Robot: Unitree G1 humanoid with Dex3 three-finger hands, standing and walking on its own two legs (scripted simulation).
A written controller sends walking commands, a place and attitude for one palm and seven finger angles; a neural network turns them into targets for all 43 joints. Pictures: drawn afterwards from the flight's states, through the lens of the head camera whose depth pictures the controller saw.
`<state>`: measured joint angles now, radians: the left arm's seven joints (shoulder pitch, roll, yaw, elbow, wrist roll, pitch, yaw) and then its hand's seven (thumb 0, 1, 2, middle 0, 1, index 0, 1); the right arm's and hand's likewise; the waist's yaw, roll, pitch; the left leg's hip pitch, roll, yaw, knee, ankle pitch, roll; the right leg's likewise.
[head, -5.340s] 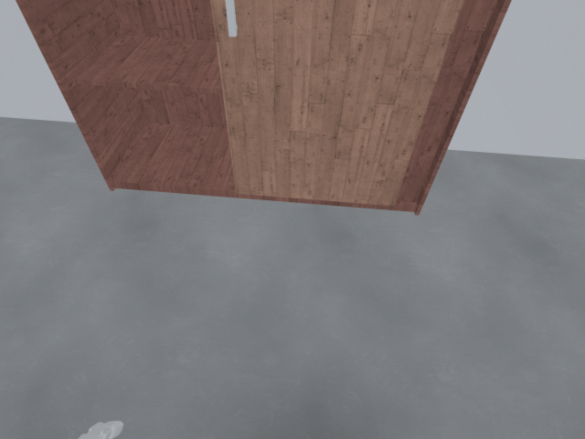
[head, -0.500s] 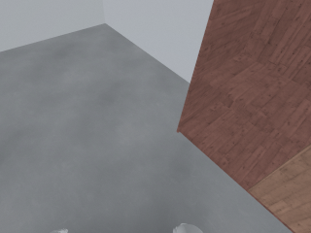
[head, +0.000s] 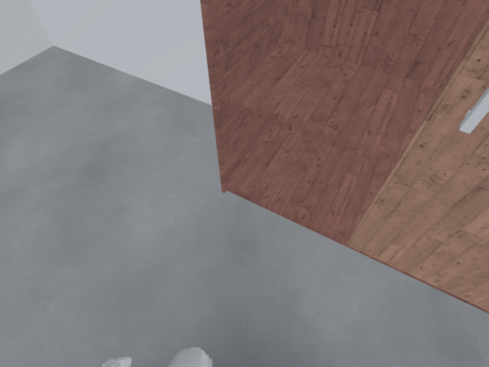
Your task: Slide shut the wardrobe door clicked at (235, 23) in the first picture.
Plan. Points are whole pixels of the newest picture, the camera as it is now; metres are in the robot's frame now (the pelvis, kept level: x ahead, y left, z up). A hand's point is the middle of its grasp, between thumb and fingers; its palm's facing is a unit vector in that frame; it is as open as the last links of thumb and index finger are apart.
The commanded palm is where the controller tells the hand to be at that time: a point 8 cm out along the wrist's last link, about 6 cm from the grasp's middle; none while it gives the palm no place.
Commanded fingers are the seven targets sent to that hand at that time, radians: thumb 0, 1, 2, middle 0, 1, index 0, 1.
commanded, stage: turn to face it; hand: right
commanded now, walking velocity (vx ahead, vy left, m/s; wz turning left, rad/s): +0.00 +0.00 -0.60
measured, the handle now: out of the picture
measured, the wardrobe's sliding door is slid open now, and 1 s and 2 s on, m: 0.62 0.62 0.62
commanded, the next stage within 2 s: take the last steps up to it in 0.54 s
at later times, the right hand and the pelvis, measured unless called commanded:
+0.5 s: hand out of the picture +0.01 -0.17 -0.15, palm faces +0.31 +0.91 -0.27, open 7.4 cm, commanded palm none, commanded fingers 0.00 -0.90 -0.90 0.20 0.30 0.20 0.30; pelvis +0.01 +0.03 +0.00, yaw -17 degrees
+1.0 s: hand out of the picture +0.01 -0.17 -0.17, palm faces +0.43 +0.87 -0.22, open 7.4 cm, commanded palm none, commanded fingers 0.00 -0.90 -0.90 0.20 0.30 0.20 0.30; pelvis +0.05 +0.01 -0.01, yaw -24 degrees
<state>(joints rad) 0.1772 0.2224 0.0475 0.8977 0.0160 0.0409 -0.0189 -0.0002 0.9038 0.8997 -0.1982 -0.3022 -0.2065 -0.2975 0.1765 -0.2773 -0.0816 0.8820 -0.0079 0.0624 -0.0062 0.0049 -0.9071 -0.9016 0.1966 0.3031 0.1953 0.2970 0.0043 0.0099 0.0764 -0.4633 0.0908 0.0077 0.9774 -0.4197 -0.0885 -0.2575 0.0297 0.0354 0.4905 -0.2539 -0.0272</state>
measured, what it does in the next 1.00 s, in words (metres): steps on the spot, turning right: left foot, then right foot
